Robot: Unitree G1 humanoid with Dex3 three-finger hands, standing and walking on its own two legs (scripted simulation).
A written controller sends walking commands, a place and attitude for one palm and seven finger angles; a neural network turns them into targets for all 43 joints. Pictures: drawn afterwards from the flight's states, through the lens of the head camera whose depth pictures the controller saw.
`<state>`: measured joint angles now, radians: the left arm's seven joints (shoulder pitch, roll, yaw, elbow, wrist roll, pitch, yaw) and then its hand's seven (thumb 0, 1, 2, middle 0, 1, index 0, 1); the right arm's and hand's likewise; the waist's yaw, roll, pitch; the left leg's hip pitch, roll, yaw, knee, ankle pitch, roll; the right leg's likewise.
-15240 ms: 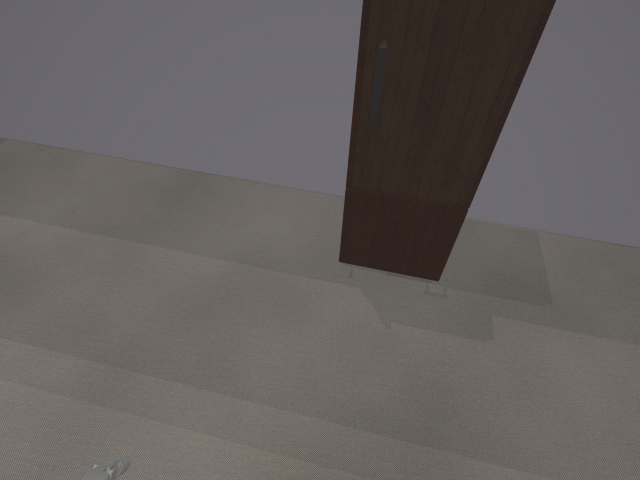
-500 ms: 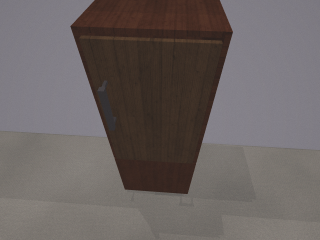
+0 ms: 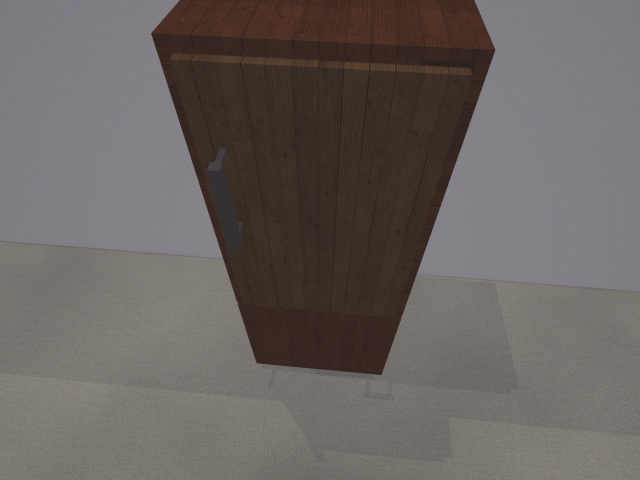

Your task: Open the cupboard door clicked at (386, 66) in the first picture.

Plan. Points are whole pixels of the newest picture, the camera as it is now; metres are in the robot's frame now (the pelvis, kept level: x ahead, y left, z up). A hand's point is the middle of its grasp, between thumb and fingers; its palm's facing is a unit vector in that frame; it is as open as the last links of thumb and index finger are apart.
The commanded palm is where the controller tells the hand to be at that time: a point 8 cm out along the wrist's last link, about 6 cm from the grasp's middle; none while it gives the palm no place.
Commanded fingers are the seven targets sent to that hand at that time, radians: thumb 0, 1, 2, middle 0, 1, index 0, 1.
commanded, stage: look again from close up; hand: left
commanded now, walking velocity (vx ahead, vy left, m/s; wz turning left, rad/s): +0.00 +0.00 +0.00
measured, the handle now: (229, 202) +0.50 +0.19 +0.03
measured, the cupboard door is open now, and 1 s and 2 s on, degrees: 0 0 0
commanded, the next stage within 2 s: raise the hand with hooked fingers in 1.90 s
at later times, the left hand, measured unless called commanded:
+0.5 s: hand out of the picture -0.01 +0.21 -0.17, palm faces +0.00 -0.98 -0.20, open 7.4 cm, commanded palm none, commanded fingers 0.00 0.90 0.90 -0.20 -0.30 -0.20 -0.30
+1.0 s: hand out of the picture -0.01 +0.18 -0.18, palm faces +0.01 -0.99 -0.16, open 7.4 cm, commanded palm none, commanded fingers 0.00 0.90 0.90 -0.20 -0.30 -0.20 -0.30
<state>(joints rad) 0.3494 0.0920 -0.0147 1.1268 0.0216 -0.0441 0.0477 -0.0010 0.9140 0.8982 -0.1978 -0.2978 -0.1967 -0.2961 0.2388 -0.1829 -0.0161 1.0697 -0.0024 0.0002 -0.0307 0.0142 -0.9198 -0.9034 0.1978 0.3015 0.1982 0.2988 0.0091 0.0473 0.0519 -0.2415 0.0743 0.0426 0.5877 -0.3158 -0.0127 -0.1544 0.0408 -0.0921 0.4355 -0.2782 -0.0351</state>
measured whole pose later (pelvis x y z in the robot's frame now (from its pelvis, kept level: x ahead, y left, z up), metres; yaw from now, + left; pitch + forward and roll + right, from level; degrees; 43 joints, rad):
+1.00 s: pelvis +0.00 +0.02 +0.00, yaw -1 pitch -1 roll +0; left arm 0.29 0.13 -0.02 1.13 0.01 -0.01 0.03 0.00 0.91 0.90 -0.20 -0.30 -0.20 -0.30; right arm 0.28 -0.14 0.01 1.14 -0.01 -0.03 -0.04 0.01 -0.91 -0.90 0.20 0.30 0.20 0.30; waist 0.01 -0.01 0.04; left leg -0.16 -0.01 0.09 0.46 -0.29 0.03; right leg -0.16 -0.04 -0.05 0.48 -0.31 0.01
